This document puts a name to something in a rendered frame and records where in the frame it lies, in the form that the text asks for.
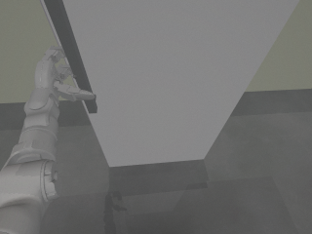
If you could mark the left robot upper arm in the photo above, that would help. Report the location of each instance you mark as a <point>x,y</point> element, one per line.
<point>26,191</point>

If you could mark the fridge door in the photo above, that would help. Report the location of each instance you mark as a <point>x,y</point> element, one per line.
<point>167,74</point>

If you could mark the handle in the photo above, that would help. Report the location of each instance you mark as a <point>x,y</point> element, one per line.
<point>65,34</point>

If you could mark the left robot forearm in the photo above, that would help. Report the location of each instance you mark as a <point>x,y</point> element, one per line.
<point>39,134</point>

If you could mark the left robot hand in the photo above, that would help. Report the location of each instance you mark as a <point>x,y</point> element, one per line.
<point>47,76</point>

